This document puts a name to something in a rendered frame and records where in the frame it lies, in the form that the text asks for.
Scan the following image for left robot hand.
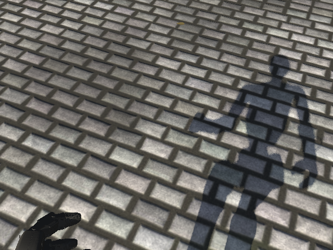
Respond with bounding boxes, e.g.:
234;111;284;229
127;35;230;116
15;212;91;250

